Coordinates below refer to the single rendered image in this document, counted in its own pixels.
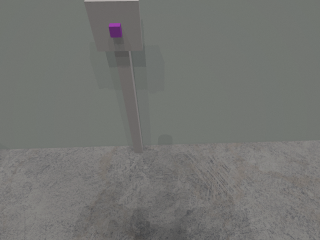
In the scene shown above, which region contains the panel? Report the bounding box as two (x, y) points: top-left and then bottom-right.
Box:
(84, 0), (143, 153)

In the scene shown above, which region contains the button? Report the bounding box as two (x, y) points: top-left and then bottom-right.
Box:
(109, 23), (122, 38)

